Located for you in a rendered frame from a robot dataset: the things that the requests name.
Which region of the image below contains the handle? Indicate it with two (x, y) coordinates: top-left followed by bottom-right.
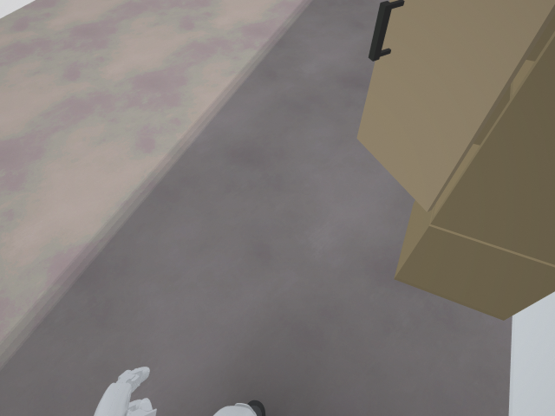
(369, 0), (405, 62)

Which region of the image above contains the cupboard door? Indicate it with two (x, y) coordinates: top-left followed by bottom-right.
(357, 0), (555, 212)

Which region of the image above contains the robot left hand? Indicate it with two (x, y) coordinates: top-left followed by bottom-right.
(94, 367), (157, 416)

